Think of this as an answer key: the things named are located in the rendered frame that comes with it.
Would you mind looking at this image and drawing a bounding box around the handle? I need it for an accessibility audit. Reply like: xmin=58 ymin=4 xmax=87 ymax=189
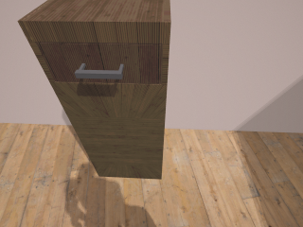
xmin=74 ymin=63 xmax=124 ymax=79

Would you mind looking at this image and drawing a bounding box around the cabinet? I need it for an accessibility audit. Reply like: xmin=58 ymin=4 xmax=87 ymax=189
xmin=17 ymin=0 xmax=171 ymax=180

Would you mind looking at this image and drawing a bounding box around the drawer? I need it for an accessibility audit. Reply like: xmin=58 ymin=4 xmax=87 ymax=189
xmin=37 ymin=42 xmax=162 ymax=84

